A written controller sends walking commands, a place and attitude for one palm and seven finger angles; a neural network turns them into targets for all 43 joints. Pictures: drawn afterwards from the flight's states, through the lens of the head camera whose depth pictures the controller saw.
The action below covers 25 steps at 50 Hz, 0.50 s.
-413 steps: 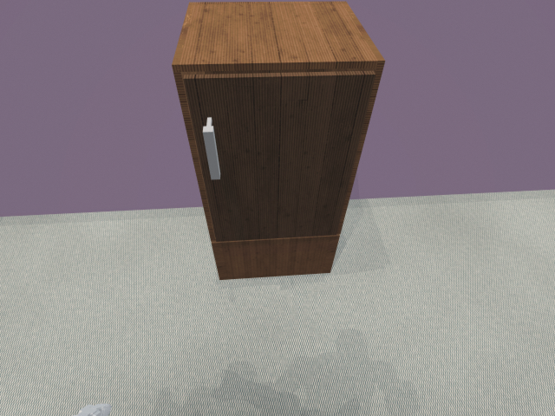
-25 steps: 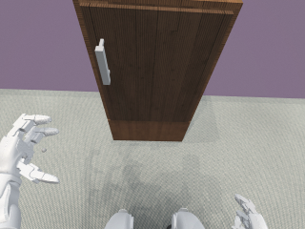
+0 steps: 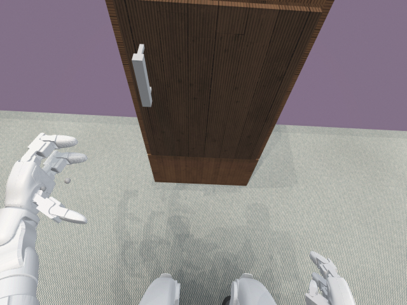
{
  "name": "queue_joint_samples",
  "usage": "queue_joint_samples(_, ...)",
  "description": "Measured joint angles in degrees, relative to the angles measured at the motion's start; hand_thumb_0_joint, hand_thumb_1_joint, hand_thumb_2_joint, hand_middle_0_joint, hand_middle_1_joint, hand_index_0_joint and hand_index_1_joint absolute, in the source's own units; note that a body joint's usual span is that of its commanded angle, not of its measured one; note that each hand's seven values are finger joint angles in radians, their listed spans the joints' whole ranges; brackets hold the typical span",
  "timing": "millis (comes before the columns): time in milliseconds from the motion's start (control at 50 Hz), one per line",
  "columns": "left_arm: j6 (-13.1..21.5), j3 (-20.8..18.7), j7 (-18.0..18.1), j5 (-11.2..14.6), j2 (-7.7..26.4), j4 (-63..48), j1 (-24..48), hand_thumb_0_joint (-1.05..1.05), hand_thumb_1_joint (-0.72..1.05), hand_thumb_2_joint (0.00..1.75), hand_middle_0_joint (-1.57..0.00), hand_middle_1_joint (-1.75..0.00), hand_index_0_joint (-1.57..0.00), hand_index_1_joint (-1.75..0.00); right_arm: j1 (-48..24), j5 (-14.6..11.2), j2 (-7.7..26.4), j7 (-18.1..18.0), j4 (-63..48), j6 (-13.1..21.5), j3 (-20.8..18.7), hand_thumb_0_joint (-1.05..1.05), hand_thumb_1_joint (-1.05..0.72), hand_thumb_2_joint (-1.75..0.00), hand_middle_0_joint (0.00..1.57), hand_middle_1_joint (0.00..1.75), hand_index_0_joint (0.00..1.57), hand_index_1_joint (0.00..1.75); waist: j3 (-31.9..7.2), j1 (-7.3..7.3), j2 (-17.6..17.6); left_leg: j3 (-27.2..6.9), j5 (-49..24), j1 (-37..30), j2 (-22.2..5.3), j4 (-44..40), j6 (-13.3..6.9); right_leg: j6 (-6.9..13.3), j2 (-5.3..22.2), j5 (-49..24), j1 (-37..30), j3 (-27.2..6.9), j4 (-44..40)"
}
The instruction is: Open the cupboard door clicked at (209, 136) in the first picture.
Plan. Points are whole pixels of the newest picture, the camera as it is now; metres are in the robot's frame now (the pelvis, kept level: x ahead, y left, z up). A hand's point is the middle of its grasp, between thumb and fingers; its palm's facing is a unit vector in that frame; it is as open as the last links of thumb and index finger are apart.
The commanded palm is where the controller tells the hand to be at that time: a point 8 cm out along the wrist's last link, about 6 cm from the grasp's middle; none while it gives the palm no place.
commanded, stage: move the hooked fingers beside the handle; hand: left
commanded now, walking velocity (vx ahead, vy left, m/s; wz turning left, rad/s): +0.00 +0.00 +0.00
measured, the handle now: (144, 76) +0.62 +0.19 +0.03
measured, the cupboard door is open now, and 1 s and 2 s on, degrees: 0 0 0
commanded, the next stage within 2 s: none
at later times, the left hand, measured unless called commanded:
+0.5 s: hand (87, 138) +0.42 +0.27 +0.04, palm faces +0.01 -1.00 -0.01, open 14.0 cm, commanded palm +0.40 +0.31 +0.05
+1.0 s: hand (101, 109) +0.49 +0.26 +0.04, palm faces +0.02 -1.00 -0.01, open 14.0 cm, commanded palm +0.48 +0.29 +0.04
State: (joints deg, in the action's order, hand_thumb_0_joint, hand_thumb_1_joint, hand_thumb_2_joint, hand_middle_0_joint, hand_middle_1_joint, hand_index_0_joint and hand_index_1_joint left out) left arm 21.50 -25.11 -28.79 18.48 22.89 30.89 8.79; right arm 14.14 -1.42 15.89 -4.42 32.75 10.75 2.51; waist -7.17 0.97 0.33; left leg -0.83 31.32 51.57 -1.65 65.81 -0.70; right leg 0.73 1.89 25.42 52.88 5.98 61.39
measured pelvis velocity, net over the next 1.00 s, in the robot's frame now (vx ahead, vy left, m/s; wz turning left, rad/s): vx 0.00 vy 0.01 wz -0.05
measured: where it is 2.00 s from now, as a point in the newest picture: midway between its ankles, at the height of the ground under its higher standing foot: outside the picture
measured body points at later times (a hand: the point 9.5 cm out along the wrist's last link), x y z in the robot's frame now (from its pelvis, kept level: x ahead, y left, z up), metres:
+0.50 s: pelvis +0.00 +0.01 +0.00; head +0.12 +0.03 +0.43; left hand +0.41 +0.32 +0.04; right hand +0.08 -0.26 -0.10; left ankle +0.00 +0.11 -0.65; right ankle +0.04 -0.12 -0.65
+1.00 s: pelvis +0.00 +0.01 -0.01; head +0.15 +0.04 +0.41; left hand +0.49 +0.31 +0.04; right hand +0.03 -0.26 -0.12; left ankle +0.00 +0.11 -0.65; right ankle +0.04 -0.12 -0.65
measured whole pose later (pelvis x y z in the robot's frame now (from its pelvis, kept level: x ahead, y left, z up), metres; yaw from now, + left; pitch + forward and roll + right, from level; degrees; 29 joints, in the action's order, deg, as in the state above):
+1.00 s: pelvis +0.00 +0.01 -0.01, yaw -3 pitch +25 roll -4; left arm 24.2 -29.9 -23.6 7.7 35.2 63.6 45.0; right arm 19.5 0.6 15.7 -1.7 35.4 -1.8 3.0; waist -6.9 8.9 0.4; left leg 0.4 32.2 61.5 -2.9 68.8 -1.8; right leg -0.4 0.6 24.4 62.7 4.7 62.3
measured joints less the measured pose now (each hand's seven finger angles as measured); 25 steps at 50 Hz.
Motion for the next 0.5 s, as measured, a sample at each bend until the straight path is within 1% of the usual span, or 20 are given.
queue_joint_samples(120,-0.79,-0.04,0.67,-1.04,1.10,2.38,3.75,-0.02,-0.50,0.30,-0.30,-1.20,-0.30,-1.20,0.76,0.02,-0.19,0.37,-0.02,-0.98,-0.16,0.01,-0.91,-0.89,0.20,0.30,0.20,0.30,-0.21,1.16,-0.07,0.56,-0.18,0.35,-0.21,-0.46,-0.11,-0.16,-0.25,-0.46,0.60,-0.55,-0.49)
queue_joint_samples(180,-0.96,-0.88,1.39,-1.55,1.78,5.33,6.16,-0.02,-0.50,0.30,-0.30,-1.20,-0.30,-1.20,1.45,0.06,-0.09,0.58,0.02,-1.78,-0.02,0.01,-0.91,-0.89,0.20,0.30,0.20,0.30,-0.35,1.67,-0.18,0.89,-0.24,0.73,-0.28,-0.60,-0.23,-0.25,-0.34,-0.62,1.15,-0.88,-0.57)
queue_joint_samples(280,-0.36,-2.04,2.02,-2.97,3.32,10.03,10.43,-0.02,-0.50,0.30,-0.30,-1.20,-0.30,-1.20,2.58,0.23,0.14,0.80,0.71,-2.95,-0.12,0.01,-0.91,-0.89,0.20,0.30,0.20,0.30,-0.19,2.40,-0.32,1.04,-0.09,1.96,-0.41,-0.11,-0.37,-0.34,-0.47,-0.66,2.39,-1.05,-0.27)
queue_joint_samples(380,0.64,-2.06,1.69,-3.86,4.19,13.86,14.59,-0.02,-0.50,0.30,-0.30,-1.20,-0.30,-1.20,3.60,0.33,0.28,0.92,1.95,-4.18,-0.36,0.01,-0.91,-0.89,0.20,0.30,0.20,0.30,-0.22,2.91,-0.39,1.15,0.06,3.09,-0.45,0.24,-0.56,-0.53,-0.52,-0.73,3.46,-1.17,-0.17)
queue_joint_samples(500,0.76,-3.17,2.20,-5.67,5.78,18.58,19.69,-0.02,-0.50,0.30,-0.30,-1.20,-0.30,-1.20,4.09,0.68,0.24,1.34,2.36,-5.88,-0.45,0.01,-0.91,-0.89,0.20,0.30,0.20,0.30,-0.10,4.15,-0.47,1.40,0.31,4.69,-0.67,0.88,-0.77,-0.72,-0.74,-0.84,5.07,-1.44,0.11)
